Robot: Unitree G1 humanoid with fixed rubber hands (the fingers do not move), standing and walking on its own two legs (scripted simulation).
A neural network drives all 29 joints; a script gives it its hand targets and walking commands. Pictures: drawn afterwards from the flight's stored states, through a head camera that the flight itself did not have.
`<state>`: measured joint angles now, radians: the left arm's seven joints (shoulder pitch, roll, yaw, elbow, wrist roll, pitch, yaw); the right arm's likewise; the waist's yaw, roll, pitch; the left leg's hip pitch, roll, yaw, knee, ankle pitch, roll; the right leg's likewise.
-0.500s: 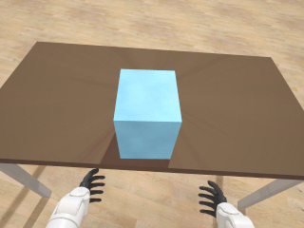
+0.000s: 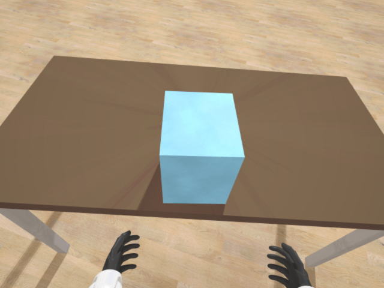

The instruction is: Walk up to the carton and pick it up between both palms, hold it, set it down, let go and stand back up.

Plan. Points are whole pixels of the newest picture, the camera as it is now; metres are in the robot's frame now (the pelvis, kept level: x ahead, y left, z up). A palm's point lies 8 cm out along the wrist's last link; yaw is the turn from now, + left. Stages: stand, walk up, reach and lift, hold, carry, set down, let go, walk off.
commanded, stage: reach and lift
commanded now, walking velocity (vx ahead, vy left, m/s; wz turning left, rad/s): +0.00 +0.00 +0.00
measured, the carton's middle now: (196, 150) +0.44 +0.02 -0.01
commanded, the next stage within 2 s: none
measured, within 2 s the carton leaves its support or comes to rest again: neither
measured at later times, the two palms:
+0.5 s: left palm (113, 257) +0.18 +0.18 -0.07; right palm (292, 265) +0.19 -0.20 -0.06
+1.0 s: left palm (116, 233) +0.22 +0.18 -0.04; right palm (287, 236) +0.24 -0.19 -0.03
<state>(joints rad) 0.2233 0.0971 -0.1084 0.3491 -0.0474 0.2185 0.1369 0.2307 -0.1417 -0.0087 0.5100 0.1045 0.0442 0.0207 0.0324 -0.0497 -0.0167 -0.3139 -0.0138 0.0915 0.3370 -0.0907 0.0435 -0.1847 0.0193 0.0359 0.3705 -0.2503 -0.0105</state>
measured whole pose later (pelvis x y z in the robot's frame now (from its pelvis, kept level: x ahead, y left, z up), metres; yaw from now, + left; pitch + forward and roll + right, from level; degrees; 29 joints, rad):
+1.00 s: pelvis +0.02 -0.01 +0.00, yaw +1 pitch +2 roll +1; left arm 0.14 0.09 -0.04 0.48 -0.04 -0.28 0.09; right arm 0.08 -0.09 0.06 0.69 0.16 -0.46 -0.08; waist 0.03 -0.06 -0.02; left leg -0.27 -0.03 0.07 0.38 -0.14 0.03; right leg -0.14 0.01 0.02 0.43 -0.32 -0.02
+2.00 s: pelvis +0.01 -0.03 +0.00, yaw +0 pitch +4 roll +1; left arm -0.45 0.15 0.14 0.67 -0.09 0.11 0.08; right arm -0.47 -0.11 0.05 0.73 0.18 0.03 -0.21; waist 0.04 -0.03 -0.04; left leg -0.26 0.00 0.08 0.24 -0.05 0.02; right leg -0.15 0.04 0.03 0.33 -0.24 -0.04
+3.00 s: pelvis +0.00 -0.02 +0.00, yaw -1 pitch +17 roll +0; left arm -0.99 0.23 0.22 1.13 -0.08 0.10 0.09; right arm -1.02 -0.16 -0.03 1.09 0.15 0.13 -0.17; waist 0.03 0.01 -0.15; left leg -0.49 0.02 0.09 0.15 0.05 0.02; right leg -0.40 0.06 0.05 0.25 -0.14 -0.03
